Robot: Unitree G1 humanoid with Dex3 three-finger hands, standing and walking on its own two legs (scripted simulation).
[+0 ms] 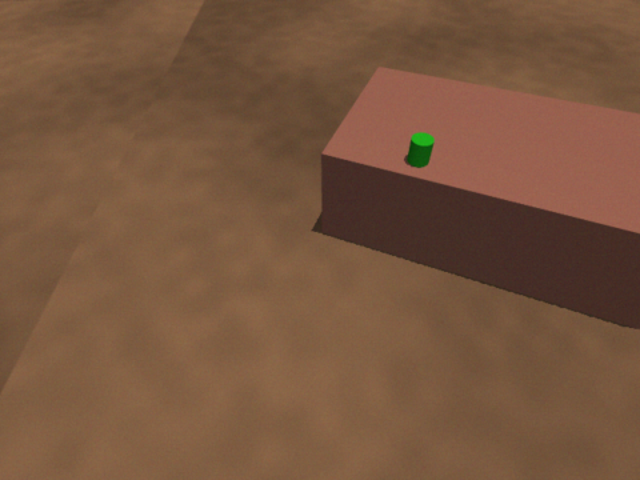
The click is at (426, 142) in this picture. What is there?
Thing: squat round
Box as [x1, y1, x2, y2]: [407, 133, 433, 166]
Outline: 416,133 411,138 407,160 410,164 414,166 424,166 427,164 429,159 433,138 426,133
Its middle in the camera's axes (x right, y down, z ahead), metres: +0.33 -0.28 +1.28
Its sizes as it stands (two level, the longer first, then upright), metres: 0.074 0.074 0.088
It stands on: a support 0.42 m high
